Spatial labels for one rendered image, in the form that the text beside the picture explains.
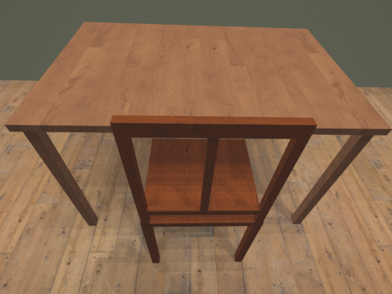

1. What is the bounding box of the chair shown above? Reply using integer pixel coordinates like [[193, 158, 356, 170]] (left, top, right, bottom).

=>
[[110, 115, 317, 263]]

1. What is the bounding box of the table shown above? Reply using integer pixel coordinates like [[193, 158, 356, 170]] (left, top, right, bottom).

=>
[[5, 22, 392, 226]]

